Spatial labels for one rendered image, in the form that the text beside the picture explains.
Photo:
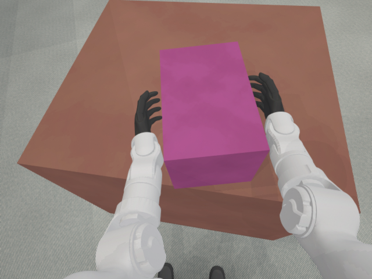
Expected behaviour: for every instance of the carton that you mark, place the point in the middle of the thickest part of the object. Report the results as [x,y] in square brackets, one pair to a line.
[212,130]

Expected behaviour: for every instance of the left robot hand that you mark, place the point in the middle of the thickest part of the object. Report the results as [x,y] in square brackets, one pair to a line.
[142,122]

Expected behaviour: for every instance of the robot foot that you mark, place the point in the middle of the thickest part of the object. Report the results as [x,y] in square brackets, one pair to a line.
[166,272]
[216,273]

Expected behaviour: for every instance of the left robot upper arm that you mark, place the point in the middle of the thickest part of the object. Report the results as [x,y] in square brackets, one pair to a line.
[135,251]

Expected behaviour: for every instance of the left robot foot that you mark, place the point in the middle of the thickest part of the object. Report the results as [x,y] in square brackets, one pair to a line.
[166,272]

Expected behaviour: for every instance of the left robot forearm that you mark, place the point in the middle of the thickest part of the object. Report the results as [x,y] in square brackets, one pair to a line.
[143,185]

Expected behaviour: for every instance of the right robot upper arm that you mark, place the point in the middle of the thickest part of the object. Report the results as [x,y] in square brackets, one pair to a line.
[325,222]

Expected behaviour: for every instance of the right robot hand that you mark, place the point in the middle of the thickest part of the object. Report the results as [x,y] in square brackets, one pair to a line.
[269,96]

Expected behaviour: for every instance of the right robot forearm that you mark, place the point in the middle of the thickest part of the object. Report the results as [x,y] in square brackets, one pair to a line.
[290,159]

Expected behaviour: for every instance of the pedestal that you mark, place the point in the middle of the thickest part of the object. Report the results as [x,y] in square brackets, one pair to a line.
[83,142]

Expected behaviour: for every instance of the right robot foot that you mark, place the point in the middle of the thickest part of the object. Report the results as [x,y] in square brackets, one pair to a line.
[216,273]

